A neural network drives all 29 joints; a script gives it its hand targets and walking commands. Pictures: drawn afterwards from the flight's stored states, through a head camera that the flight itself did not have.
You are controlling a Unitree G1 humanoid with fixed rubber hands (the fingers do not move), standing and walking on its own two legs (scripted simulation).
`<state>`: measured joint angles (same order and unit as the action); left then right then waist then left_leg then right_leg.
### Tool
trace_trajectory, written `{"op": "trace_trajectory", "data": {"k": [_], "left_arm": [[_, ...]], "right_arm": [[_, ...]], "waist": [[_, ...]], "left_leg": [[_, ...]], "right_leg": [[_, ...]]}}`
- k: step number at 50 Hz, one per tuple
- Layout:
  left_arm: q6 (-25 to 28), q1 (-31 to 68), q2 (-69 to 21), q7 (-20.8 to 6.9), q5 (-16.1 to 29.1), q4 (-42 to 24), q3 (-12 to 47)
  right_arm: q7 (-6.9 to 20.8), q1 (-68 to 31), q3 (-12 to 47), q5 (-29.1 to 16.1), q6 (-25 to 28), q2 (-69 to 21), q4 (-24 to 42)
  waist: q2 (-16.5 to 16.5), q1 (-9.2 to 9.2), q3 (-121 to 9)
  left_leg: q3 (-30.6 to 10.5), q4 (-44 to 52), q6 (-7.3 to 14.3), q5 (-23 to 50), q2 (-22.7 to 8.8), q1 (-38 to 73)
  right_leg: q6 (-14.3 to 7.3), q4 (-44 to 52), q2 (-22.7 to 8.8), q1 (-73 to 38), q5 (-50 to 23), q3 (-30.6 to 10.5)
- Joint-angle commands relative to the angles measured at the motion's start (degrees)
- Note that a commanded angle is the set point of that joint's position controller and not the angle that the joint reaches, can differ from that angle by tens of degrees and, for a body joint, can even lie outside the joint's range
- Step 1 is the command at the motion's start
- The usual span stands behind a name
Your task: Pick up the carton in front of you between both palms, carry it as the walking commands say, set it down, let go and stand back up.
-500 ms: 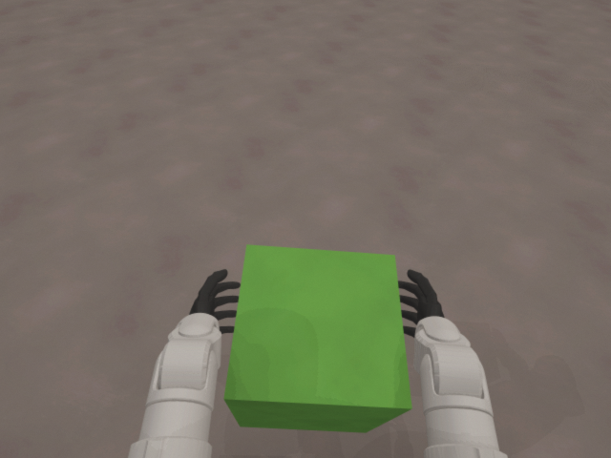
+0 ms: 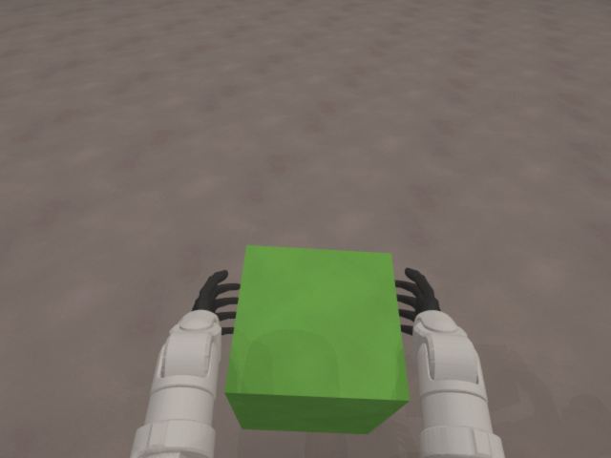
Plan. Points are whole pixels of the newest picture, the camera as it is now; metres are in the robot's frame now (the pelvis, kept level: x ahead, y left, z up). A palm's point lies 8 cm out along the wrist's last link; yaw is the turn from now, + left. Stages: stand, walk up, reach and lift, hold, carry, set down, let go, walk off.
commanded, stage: hold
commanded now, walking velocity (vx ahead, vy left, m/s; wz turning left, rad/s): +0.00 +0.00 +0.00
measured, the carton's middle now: (311, 347) +0.31 +0.00 -0.05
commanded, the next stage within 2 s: set down in 0.26 s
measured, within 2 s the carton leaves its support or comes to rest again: neither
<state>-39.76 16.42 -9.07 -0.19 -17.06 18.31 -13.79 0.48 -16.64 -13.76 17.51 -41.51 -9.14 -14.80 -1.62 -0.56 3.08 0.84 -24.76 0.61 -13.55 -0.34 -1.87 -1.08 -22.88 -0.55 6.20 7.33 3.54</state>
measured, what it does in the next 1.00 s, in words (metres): lowers itself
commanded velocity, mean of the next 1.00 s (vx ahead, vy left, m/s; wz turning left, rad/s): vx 0.00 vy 0.00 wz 0.00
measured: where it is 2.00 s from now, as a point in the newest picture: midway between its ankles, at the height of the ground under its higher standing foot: outside the picture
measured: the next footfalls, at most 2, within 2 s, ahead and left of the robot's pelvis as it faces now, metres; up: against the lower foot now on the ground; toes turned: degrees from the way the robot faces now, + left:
none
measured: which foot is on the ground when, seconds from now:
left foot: down 0.00-1.00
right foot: down 0.00-1.00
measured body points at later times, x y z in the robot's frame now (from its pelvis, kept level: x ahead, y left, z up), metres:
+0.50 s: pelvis +0.01 -0.01 +0.00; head -0.02 -0.03 +0.45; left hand +0.33 +0.14 +0.03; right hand +0.34 -0.16 +0.03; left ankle +0.01 +0.12 -0.74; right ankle +0.07 -0.11 -0.74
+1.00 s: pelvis -0.02 +0.02 -0.09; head +0.19 +0.01 +0.30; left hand +0.37 +0.14 -0.18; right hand +0.36 -0.16 -0.17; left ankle +0.01 +0.12 -0.74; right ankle +0.07 -0.12 -0.74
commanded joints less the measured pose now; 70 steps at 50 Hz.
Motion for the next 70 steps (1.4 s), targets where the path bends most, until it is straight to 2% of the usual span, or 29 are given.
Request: {"op": "trace_trajectory", "data": {"k": [1, 8, 18, 21, 25, 29, 32, 35, 40, 42, 43, 44, 45, 46, 47, 48, 49, 50, 54, 56, 60, 65, 70], "left_arm": [[3.2, 30.6, -53.0, -14.7, 14.4, -3.6, 27.5], [3.0, 31.3, -52.6, -15.3, 14.0, -3.1, 26.4], [3.2, 32.2, -51.4, -15.2, 13.0, -2.3, 25.1], [4.8, 34.8, -50.7, -15.2, 10.7, 1.9, 21.9], [8.8, 38.3, -48.5, -14.9, 5.6, 10.1, 14.4], [14.2, 37.5, -42.5, -12.9, -0.2, 15.6, 6.7], [19.5, 34.3, -38.0, -11.3, -2.6, 17.2, 4.4], [25.7, 33.5, -37.6, -10.2, -1.7, 16.8, 7.2], [34.0, 39.0, -42.0, -8.2, 3.2, 15.6, 17.7], [36.1, 41.2, -43.5, -7.4, 5.3, 14.0, 22.3], [37.0, 40.0, -44.3, -6.5, 6.3, 13.4, 22.9], [37.2, 42.4, -43.9, -6.1, 7.0, 12.2, 26.0], [37.1, 42.5, -44.5, -5.8, 7.6, 11.6, 27.4], [36.7, 43.0, -45.2, -5.7, 8.5, 10.7, 28.8], [36.2, 43.8, -46.1, -5.7, 9.4, 10.4, 30.0], [35.7, 43.0, -46.8, -5.4, 9.4, 10.4, 28.9], [34.7, 45.5, -45.8, -5.6, 9.3, 10.1, 30.2], [33.5, 45.9, -46.1, -6.2, 9.1, 10.9, 29.6], [29.8, 51.8, -47.5, -8.7, 10.0, 13.5, 29.2], [28.6, 54.3, -47.1, -9.5, 10.1, 15.5, 28.0], [27.6, 57.2, -45.9, -10.0, 9.4, 19.6, 24.1], [27.8, 60.9, -43.8, -10.1, 9.0, 23.7, 20.3], [28.2, 65.1, -42.1, -10.4, 9.8, 25.8, 19.4]], "right_arm": [[14.7, -25.1, 29.3, -14.2, 1.6, -55.0, -0.8], [15.0, -25.4, 28.2, -13.8, 1.4, -54.9, -2.3], [14.3, -26.9, 26.6, -13.4, 2.0, -54.4, -2.9], [14.1, -29.6, 22.6, -11.5, 3.5, -53.5, -6.5], [13.3, -33.4, 14.0, -6.7, 7.3, -50.5, -13.3], [11.5, -32.8, 6.1, -1.5, 12.8, -44.2, -17.2], [10.5, -30.1, 3.1, 0.8, 18.4, -39.6, -18.8], [10.6, -29.9, 5.3, -0.2, 24.6, -38.8, -18.7], [11.4, -34.1, 14.1, -3.8, 33.0, -42.3, -17.8], [11.5, -35.9, 17.6, -5.2, 35.2, -43.2, -16.6], [11.2, -37.8, 18.9, -5.6, 36.0, -42.1, -14.7], [11.4, -37.4, 20.2, -6.4, 36.3, -42.6, -14.4], [11.6, -38.0, 21.7, -7.2, 36.3, -42.9, -13.7], [11.8, -38.4, 22.8, -7.8, 36.0, -43.2, -13.2], [11.9, -39.0, 23.7, -8.2, 35.5, -43.1, -12.7], [11.9, -40.4, 23.7, -8.0, 34.9, -42.5, -11.8], [12.4, -39.1, 23.2, -7.8, 33.9, -43.5, -13.1], [12.8, -39.4, 22.7, -7.7, 32.8, -44.3, -14.3], [13.5, -42.0, 19.8, -6.9, 29.1, -46.5, -18.5], [13.2, -44.3, 17.9, -6.6, 27.8, -47.2, -20.3], [12.2, -48.9, 15.6, -6.7, 26.7, -47.7, -21.8], [10.3, -54.5, 15.3, -7.9, 26.5, -48.2, -21.5], [8.0, -58.9, 16.1, -9.5, 26.7, -48.4, -20.6]], "waist": [[1.4, 0.62, -11.3], [2.2, 0.26, -11.2], [2.1, 0.02, -11.0], [1.9, -0.44, -9.6], [1.8, -1.5, -8.5], [1.9, -2.23, -9.2], [2.0, -2.7, -12.5], [1.1, -2.55, -19.2], [-0.9, -3.18, -36.4], [-1.3, -3.62, -45.0], [-1.2, -2.82, -50.4], [-1.0, -4.08, -53.0], [-1.1, -3.88, -56.3], [-1.0, -4.55, -59.4], [-0.7, -5.25, -61.5], [-0.3, -4.53, -62.9], [-0.6, -5.63, -61.3], [-0.9, -5.35, -59.8], [-3.4, -6.97, -57.1], [-4.5, -7.15, -56.2], [-4.6, -6.69, -57.1], [-1.8, -5.72, -60.6], [0.0, -5.52, -64.6]], "left_leg": [[-6.5, 8.7, 3.3, -6.5, 2.9, -15.9], [-6.3, 7.6, 3.3, -5.7, 3.4, -14.9], [-6.3, 6.6, 2.9, -3.5, 3.9, -14.6], [-6.2, 5.4, 2.9, -5.1, 4.0, -16.3], [-6.2, 2.4, 2.7, -6.4, 4.2, -20.7], [-6.3, -2.0, 2.4, -3.4, 5.0, -26.6], [-5.8, -5.9, 2.0, 1.4, 5.7, -30.8], [-5.5, -10.1, 1.3, 6.4, 6.3, -34.7], [-6.2, -18.9, -0.4, 14.8, 7.3, -40.6], [-6.6, -22.8, -1.1, 19.2, 7.4, -41.2], [-6.0, -23.9, -1.3, 17.3, 7.4, -43.8], [-6.4, -25.5, -1.6, 19.1, 7.2, -42.7], [-6.7, -27.9, -1.9, 23.0, 7.0, -40.9], [-6.8, -29.8, -2.2, 24.7, 7.0, -40.3], [-6.7, -31.2, -2.4, 24.0, 7.1, -40.8], [-5.9, -31.2, -2.3, 17.5, 7.4, -44.3], [-6.1, -31.7, -2.5, 14.5, 7.4, -46.5], [-6.0, -32.5, -2.6, 13.4, 7.5, -47.5], [-3.8, -35.3, -2.6, 1.2, 8.8, -57.4], [-3.1, -36.9, -2.3, -2.5, 9.1, -61.9], [-2.2, -41.3, -1.6, -5.5, 9.9, -70.2], [-1.4, -47.4, -0.7, -7.4, 10.7, -78.7], [-0.6, -53.3, -0.2, -8.6, 11.3, -84.8]], "right_leg": [[0.6, 2.0, 3.7, -16.3, 4.7, -8.8], [0.6, 3.6, 2.6, -16.1, 6.2, -9.7], [0.6, 3.8, 2.1, -17.0, 2.9, -10.2], [0.4, 3.0, 2.2, -15.4, 5.1, -10.3], [0.5, 0.3, 2.6, -11.6, 5.9, -10.0], [0.9, -5.1, 3.5, -5.3, -1.0, -9.0], [1.2, -9.8, 4.2, 1.6, -8.2, -7.7], [1.1, -14.9, 4.9, 7.4, -12.9, -6.7], [0.4, -25.0, 6.1, 16.1, -19.0, -6.2], [0.5, -28.6, 6.5, 20.3, -21.2, -6.0], [0.7, -31.2, 6.6, 19.3, -22.2, -5.7], [1.2, -32.1, 7.0, 24.6, -19.4, -5.2], [1.4, -33.4, 7.4, 29.1, -19.1, -4.9], [1.4, -34.5, 7.6, 31.8, -19.0, -4.8], [1.5, -35.5, 7.8, 34.6, -17.9, -4.7], [1.7, -37.3, 7.9, 34.1, -15.5, -4.0], [1.8, -37.9, 7.9, 38.4, -11.0, -4.0], [1.8, -38.7, 8.0, 42.7, -8.8, -3.7], [1.4, -41.7, 8.0, 49.9, -0.6, -2.9], [1.3, -43.4, 7.9, 52.8, 1.9, -2.8], [1.6, -47.2, 7.7, 56.9, 3.8, -2.8], [2.8, -52.0, 8.0, 59.3, 4.1, -2.7], [4.0, -56.6, 8.4, 61.5, 3.9, -2.3]]}}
